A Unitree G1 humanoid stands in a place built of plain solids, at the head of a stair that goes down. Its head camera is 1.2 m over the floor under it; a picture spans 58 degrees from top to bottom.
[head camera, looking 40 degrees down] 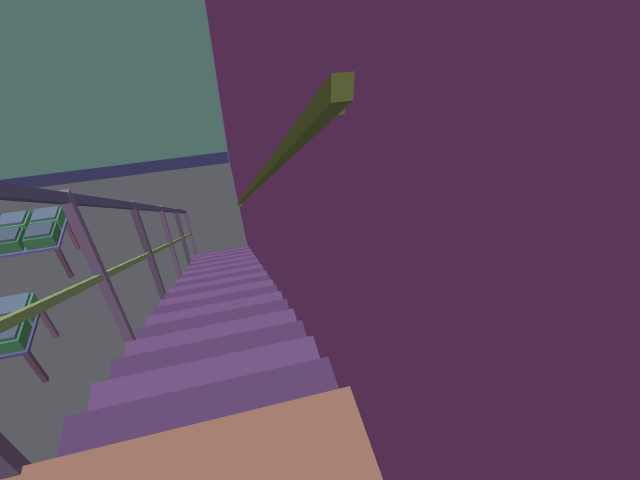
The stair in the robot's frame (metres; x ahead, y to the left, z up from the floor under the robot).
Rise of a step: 0.17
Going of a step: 0.24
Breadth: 0.91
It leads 15 degrees to the left of straight ahead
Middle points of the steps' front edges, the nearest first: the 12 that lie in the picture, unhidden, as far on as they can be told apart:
0.61 0.35 0.00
0.84 0.41 -0.17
1.07 0.47 -0.34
1.30 0.53 -0.52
1.53 0.59 -0.69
1.76 0.65 -0.86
1.99 0.72 -1.03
2.22 0.78 -1.20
2.45 0.84 -1.38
2.67 0.90 -1.55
2.90 0.96 -1.72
3.13 1.02 -1.89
